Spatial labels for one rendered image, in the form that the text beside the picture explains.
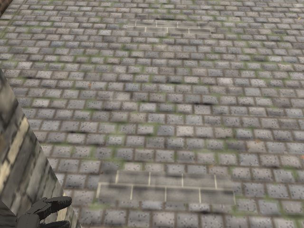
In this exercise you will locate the robot left hand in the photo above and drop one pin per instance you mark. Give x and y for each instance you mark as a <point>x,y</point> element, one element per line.
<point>40,210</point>

